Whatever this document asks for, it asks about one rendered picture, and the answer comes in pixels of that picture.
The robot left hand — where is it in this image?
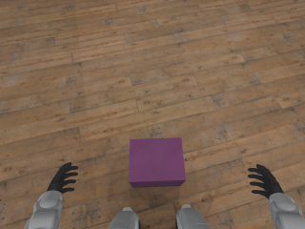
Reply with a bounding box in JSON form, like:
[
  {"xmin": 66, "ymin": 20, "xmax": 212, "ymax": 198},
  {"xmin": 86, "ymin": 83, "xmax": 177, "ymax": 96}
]
[{"xmin": 47, "ymin": 162, "xmax": 78, "ymax": 194}]

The robot right hand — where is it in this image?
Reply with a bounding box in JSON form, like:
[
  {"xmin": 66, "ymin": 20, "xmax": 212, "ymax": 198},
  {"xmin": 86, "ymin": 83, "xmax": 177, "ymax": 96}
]
[{"xmin": 248, "ymin": 164, "xmax": 284, "ymax": 199}]

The right robot forearm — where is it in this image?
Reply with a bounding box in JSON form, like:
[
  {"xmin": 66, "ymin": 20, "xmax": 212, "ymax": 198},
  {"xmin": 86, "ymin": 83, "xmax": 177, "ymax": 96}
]
[{"xmin": 269, "ymin": 193, "xmax": 305, "ymax": 229}]

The carton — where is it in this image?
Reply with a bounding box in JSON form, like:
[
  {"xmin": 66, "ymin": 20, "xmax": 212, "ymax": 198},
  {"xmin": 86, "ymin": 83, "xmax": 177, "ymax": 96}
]
[{"xmin": 129, "ymin": 137, "xmax": 186, "ymax": 188}]

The robot left thigh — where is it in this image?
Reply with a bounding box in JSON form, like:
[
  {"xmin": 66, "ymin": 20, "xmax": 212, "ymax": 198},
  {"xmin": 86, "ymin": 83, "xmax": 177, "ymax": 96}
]
[{"xmin": 108, "ymin": 211, "xmax": 139, "ymax": 229}]

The left robot forearm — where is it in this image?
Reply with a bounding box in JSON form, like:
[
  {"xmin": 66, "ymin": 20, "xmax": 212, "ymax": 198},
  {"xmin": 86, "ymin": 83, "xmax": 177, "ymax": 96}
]
[{"xmin": 24, "ymin": 190, "xmax": 63, "ymax": 229}]

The robot left shin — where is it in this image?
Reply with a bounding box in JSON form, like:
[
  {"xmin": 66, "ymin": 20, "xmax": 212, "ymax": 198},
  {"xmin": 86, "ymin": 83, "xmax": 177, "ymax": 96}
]
[{"xmin": 122, "ymin": 207, "xmax": 133, "ymax": 212}]

